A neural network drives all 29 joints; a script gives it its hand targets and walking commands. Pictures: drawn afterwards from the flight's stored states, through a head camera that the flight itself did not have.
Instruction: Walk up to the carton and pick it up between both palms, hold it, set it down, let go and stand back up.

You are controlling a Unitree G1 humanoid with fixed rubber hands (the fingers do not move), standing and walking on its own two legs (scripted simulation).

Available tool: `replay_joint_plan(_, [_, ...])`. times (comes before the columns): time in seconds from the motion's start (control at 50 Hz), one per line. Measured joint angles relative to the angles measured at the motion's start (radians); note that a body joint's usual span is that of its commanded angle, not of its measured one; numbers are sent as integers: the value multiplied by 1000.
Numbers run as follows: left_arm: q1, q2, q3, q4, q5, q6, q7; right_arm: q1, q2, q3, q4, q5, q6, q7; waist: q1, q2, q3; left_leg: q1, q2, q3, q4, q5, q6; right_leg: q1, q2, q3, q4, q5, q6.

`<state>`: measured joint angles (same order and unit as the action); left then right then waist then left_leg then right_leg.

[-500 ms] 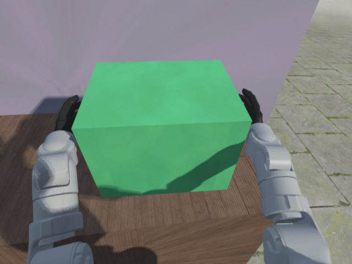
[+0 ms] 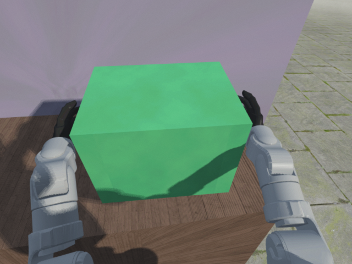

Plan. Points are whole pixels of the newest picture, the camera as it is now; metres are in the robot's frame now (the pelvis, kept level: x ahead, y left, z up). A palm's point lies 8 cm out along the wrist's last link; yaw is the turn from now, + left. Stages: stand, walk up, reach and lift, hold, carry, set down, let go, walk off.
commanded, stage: hold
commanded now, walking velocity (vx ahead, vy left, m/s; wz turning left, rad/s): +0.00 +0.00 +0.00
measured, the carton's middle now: (162, 130) +0.40 +0.00 +0.14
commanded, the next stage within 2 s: none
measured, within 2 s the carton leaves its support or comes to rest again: neither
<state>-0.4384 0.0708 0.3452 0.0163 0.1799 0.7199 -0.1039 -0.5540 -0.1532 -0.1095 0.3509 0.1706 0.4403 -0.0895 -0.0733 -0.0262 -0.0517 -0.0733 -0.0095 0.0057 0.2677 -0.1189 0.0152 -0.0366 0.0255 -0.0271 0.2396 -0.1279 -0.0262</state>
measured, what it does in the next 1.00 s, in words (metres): stands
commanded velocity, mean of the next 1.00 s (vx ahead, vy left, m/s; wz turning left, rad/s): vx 0.00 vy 0.00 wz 0.00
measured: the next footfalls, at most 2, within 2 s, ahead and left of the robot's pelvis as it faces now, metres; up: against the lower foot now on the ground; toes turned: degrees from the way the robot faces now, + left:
none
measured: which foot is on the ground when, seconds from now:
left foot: down 0.00-1.00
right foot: down 0.00-1.00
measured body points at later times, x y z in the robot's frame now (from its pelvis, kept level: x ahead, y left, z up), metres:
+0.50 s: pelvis +0.00 +0.00 +0.00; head -0.04 +0.03 +0.45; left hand +0.36 +0.21 +0.17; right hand +0.37 -0.19 +0.19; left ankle +0.02 +0.11 -0.75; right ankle +0.01 -0.10 -0.75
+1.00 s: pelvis -0.01 +0.00 +0.00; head -0.05 +0.02 +0.45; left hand +0.36 +0.21 +0.18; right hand +0.38 -0.19 +0.20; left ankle +0.02 +0.11 -0.75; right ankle +0.01 -0.10 -0.75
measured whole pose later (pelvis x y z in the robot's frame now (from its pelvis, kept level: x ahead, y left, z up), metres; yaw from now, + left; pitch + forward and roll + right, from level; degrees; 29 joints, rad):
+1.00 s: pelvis -0.01 +0.00 +0.00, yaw +0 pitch -4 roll +0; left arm -0.55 0.10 0.36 0.15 0.20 0.71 -0.10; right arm -0.69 -0.15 -0.14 0.54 0.13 0.39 -0.06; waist -0.06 -0.05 -0.06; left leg -0.09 -0.01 0.01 0.26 -0.10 0.02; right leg -0.06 0.02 -0.03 0.25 -0.12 -0.02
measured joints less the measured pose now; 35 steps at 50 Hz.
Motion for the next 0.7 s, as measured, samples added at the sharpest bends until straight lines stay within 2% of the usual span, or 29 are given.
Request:
replay_joint_plan(0.06, [-15,7,6,22,-1,-6,-5,-10,10,-8,10,-14,0,0,1,-1,-3,-6,-1,-3,-4,6,0,-7,-1,-3,1,2,0])
replay_joint_plan(0.16, [-93,17,19,109,27,-2,-11,-75,10,-32,106,-38,-13,11,26,-9,14,-16,-3,5,-9,17,2,-27,-4,2,13,6,0])
replay_joint_plan(0.36, [-49,30,-22,38,-3,-3,22,-75,-9,-13,107,-2,-52,20,11,-14,9,-31,-7,-11,14,0,5,-22,-7,-15,5,-1,5])
replay_joint_plan(0.46, [-18,17,-27,15,10,-1,18,-50,-16,0,85,9,-42,19,-1,-21,9,2,-6,-10,19,-15,6,17,-6,-14,-3,-9,5])
replay_joint_plan(0.58, [-15,6,-24,9,26,20,11,-44,-25,9,88,24,-26,15,1,-27,30,10,-2,0,16,-11,5,19,-3,-3,-2,-2,5])
replay_joint_plan(0.7, [-19,6,-36,6,5,19,32,-45,-26,-5,88,17,-36,25,10,-13,27,-23,-2,4,16,3,6,-20,-4,-1,9,7,5])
